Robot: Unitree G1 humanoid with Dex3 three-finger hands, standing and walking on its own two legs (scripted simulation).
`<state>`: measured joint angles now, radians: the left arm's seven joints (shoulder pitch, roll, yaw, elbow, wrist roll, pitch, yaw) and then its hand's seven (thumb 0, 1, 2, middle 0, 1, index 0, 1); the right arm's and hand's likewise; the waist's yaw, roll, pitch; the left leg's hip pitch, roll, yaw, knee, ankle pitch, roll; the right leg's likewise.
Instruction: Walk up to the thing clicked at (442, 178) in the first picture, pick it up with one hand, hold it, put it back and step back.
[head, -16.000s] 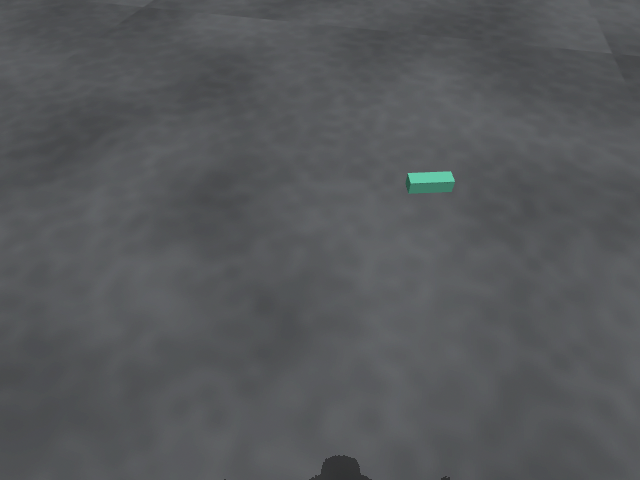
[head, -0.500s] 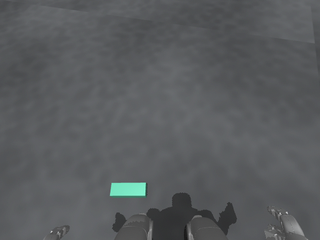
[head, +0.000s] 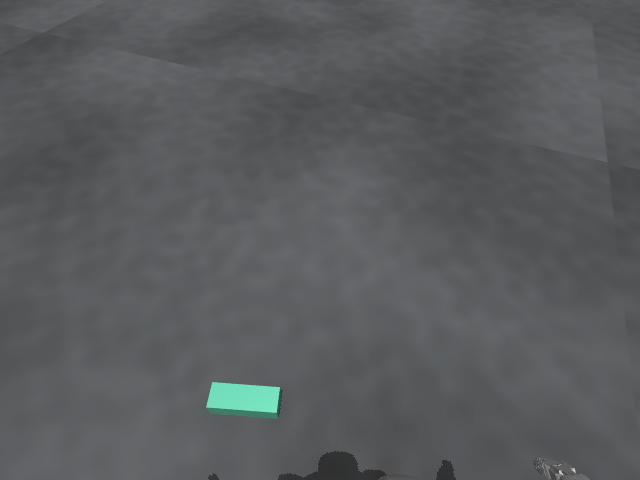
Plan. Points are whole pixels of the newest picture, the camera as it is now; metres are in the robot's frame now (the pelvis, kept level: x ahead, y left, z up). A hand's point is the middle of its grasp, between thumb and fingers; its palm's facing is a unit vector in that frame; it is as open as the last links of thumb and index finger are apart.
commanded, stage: walk up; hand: left
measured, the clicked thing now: (245, 400) +0.42 +0.24 -0.73
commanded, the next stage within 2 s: none
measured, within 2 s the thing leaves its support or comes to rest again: neither
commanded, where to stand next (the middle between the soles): +0.03 +0.04 m, yaw -2 degrees
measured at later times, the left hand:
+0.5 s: hand out of the picture +0.09 +0.27 -0.13, palm faces -0.02 -0.94 -0.34, open 7.4 cm
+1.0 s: hand out of the picture +0.09 +0.31 -0.14, palm faces -0.04 -0.90 -0.44, open 7.4 cm
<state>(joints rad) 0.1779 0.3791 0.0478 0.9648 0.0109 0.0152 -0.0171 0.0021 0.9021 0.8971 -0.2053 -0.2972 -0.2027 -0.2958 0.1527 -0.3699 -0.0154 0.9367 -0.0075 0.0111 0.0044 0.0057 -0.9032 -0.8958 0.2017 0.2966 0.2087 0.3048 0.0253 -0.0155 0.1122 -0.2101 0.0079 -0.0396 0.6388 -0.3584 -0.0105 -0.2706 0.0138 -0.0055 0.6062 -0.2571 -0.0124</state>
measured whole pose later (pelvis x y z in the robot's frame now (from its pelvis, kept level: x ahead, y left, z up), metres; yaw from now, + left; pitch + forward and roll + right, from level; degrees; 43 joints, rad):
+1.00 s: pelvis -0.03 +0.03 +0.01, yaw -1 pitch -2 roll +1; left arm 0.02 0.39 0.04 1.01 0.02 0.00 0.04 0.00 0.90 0.90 -0.21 -0.30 -0.20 -0.30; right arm 0.03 -0.41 -0.08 0.96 -0.01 0.09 0.03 0.00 -0.91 -0.90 0.20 0.30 0.21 0.30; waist 0.00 0.01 0.22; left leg -0.35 -0.07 -0.04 0.86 -0.46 0.02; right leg -0.33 -0.05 0.04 0.54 -0.17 0.02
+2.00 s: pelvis +0.03 +0.00 +0.00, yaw -3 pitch -2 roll +1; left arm 0.15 0.37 0.04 0.78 0.01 -0.01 0.04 0.00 0.90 0.90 -0.21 -0.30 -0.21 -0.30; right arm 0.22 -0.40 -0.06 0.79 -0.01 0.06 -0.01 0.00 -0.91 -0.90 0.20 0.30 0.21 0.30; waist 0.00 0.07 0.23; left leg -0.49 -0.05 -0.09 0.99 -0.39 -0.01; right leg -0.27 -0.05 -0.03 0.66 -0.36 0.00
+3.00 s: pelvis -0.07 +0.04 +0.00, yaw -1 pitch -4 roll +1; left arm 0.40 0.45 0.08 0.85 0.03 0.01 -0.05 0.00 0.90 0.90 -0.21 -0.30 -0.20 -0.30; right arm 0.34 -0.43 -0.08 0.87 -0.02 -0.07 0.03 0.01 -0.90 -0.90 0.20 0.30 0.21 0.30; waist 0.04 -0.07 0.10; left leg -0.28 -0.03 0.02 0.57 -0.21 0.02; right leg -0.20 -0.05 0.00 0.73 -0.44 -0.04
